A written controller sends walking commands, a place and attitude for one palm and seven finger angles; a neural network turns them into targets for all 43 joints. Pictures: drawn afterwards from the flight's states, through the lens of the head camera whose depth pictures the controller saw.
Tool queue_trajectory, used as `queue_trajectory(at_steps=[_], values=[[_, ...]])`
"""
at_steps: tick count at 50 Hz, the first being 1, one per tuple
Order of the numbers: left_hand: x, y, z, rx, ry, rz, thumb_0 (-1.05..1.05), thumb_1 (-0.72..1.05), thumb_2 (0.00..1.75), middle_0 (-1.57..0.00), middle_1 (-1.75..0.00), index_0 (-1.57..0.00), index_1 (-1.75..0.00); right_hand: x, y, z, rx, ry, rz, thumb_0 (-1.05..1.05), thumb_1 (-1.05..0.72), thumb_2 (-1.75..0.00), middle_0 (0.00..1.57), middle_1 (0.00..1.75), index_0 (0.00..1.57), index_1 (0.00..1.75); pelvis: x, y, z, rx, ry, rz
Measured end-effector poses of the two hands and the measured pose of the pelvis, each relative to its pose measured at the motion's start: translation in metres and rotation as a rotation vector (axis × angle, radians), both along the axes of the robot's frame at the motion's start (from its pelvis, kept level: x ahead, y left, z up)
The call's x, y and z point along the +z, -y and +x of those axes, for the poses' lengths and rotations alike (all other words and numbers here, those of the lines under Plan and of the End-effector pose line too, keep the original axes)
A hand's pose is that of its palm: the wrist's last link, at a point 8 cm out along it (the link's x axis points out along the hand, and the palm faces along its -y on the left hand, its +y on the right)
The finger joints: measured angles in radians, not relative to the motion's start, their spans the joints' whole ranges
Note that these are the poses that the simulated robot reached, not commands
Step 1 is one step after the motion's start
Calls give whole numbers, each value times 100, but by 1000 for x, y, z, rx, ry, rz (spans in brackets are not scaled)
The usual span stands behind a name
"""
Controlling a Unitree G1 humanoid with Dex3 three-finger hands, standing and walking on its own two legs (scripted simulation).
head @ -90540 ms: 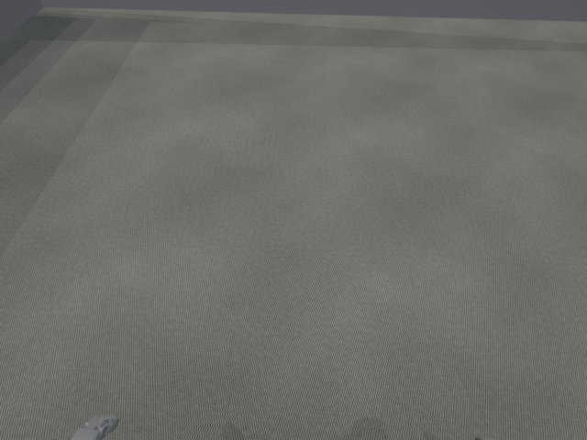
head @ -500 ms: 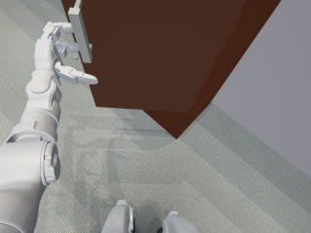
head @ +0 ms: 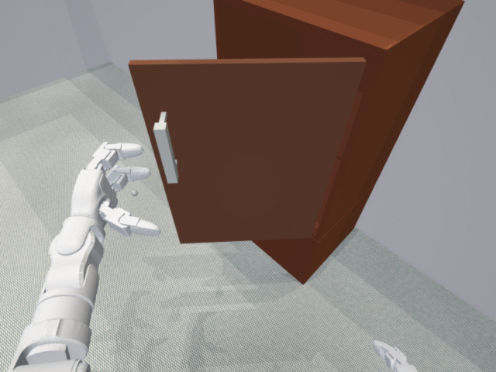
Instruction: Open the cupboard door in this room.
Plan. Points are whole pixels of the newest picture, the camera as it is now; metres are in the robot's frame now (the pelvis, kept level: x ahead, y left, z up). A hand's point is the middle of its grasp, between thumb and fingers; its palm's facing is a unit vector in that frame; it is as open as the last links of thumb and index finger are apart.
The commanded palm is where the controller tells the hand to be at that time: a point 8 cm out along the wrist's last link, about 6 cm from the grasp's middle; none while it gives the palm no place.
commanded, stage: draw the hand back to the body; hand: left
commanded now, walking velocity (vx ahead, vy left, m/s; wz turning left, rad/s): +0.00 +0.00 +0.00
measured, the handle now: (168, 148) +0.54 +0.18 +0.06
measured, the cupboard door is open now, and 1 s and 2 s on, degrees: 48 48 48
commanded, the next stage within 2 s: step back with the hand held close in 1.08 s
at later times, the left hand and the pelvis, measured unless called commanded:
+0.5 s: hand (69, 243) +0.25 +0.23 +0.16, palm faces +0.35 -0.89 -0.31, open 10.5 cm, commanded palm +0.19 +0.27 +0.18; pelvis +0.00 -0.02 +0.04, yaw +0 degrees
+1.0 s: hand (45, 270) +0.20 +0.23 +0.18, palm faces +0.45 -0.81 -0.38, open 7.5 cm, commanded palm +0.15 +0.27 +0.21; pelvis +0.02 -0.03 +0.04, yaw +1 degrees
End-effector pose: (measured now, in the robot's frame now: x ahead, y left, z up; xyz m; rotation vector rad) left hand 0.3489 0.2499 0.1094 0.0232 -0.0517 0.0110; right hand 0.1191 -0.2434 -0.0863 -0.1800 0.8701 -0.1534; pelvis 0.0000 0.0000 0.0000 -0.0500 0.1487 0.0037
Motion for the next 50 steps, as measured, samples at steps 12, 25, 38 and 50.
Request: queue_trajectory(at_steps=[12,25,38,50], values=[[19,-19,-90,276,-65,179,-1,-20,43,-28,-100,-27,-100,44,-5,51,63,146,-32,1,-91,-89,21,30,20,30,24,11,-7,14,119,21],[65,-19,-140,351,3,295,0,25,62,-25,-72,-25,-71,45,-6,53,70,149,18,1,-91,-90,21,30,20,30,38,18,4,-1,190,42],[99,-18,-196,427,43,433,1,69,82,-22,-43,-22,-42,42,7,65,86,165,13,1,-91,-90,21,30,20,30,40,26,17,2,205,48],[85,-13,-188,465,10,385,1,87,89,-21,-32,-20,-31,44,10,81,106,184,7,1,-91,-90,21,30,20,30,39,34,20,8,204,58]])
